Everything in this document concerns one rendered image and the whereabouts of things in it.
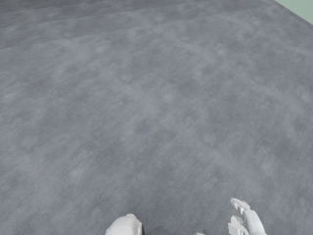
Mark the robot left thigh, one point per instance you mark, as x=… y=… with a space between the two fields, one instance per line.
x=125 y=225

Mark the right robot hand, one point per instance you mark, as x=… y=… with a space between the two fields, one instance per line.
x=246 y=225

